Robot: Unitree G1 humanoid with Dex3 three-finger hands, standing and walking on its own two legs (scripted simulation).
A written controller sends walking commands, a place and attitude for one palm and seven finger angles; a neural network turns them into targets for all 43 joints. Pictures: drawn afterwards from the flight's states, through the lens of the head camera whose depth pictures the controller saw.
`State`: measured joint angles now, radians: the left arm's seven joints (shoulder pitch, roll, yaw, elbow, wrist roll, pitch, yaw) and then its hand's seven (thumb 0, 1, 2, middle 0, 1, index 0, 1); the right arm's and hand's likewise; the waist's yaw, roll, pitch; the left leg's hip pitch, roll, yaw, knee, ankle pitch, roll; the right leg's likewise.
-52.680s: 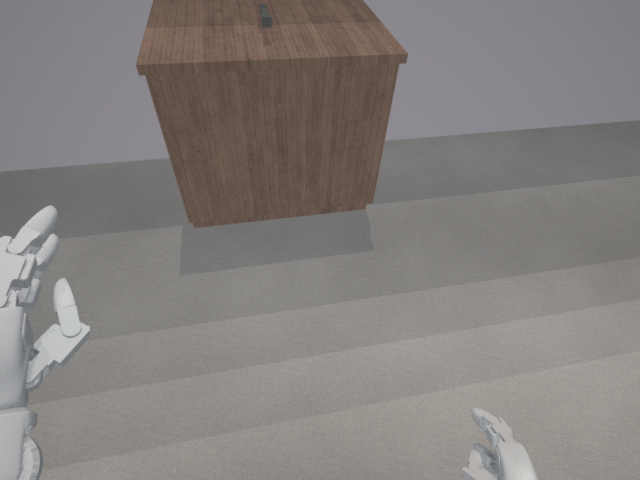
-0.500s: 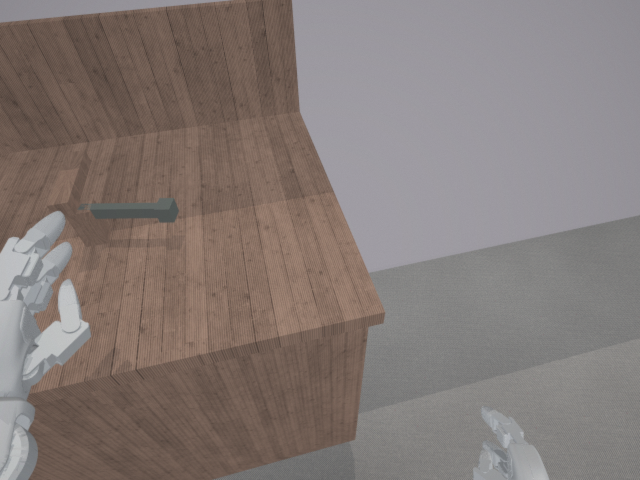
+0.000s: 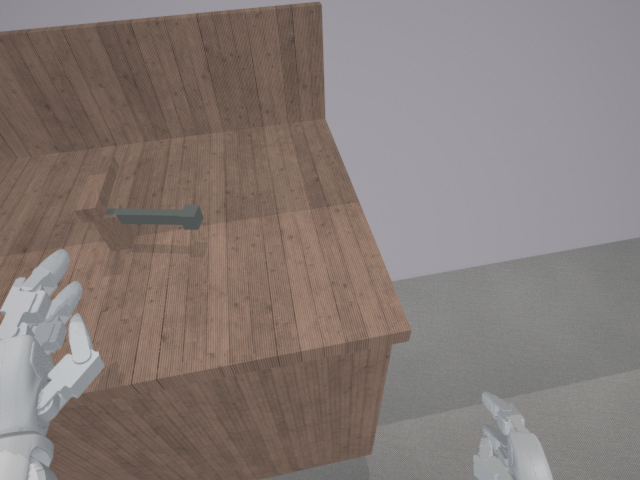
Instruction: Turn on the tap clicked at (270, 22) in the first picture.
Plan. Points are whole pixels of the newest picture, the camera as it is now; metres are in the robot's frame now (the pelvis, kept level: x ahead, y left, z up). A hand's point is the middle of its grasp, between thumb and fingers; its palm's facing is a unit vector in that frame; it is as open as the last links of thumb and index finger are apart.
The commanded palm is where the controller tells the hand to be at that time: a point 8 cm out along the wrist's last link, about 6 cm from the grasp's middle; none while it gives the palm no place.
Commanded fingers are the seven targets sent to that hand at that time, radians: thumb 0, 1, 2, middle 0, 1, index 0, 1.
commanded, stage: turn the palm inward beside the body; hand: left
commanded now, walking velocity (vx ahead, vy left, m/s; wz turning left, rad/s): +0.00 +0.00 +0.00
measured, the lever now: (191, 217) +0.47 +0.27 +0.07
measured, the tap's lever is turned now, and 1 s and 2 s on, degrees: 76 76 76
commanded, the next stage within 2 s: reach beside the lever's end, fingers flat in 0.92 s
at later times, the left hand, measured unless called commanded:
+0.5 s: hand (95, 394) +0.16 +0.23 +0.13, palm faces +0.48 -0.87 -0.14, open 7.4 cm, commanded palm +0.11 +0.27 +0.15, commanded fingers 0.00 0.90 0.90 -0.20 -0.30 -0.20 -0.30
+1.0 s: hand (106, 386) +0.16 +0.22 +0.14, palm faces +0.49 -0.86 -0.13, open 7.4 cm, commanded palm +0.11 +0.27 +0.15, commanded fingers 0.00 0.90 0.90 -0.20 -0.30 -0.20 -0.30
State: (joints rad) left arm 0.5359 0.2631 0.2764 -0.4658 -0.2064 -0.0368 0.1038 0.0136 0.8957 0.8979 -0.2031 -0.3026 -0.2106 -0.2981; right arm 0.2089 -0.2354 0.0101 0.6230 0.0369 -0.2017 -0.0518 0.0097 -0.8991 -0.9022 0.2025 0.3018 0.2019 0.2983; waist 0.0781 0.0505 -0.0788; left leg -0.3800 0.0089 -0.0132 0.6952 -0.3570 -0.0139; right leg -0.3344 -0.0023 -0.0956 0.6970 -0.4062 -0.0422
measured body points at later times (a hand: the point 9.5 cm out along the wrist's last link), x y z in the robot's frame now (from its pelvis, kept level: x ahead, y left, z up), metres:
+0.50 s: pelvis -0.02 +0.00 +0.00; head -0.03 -0.02 +0.45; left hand +0.13 +0.28 +0.14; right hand +0.17 -0.21 -0.08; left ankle +0.00 +0.13 -0.72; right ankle -0.02 -0.09 -0.72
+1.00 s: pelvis -0.02 -0.01 +0.00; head -0.03 -0.03 +0.45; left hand +0.13 +0.27 +0.15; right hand +0.19 -0.22 -0.07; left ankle +0.00 +0.13 -0.72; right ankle -0.02 -0.09 -0.72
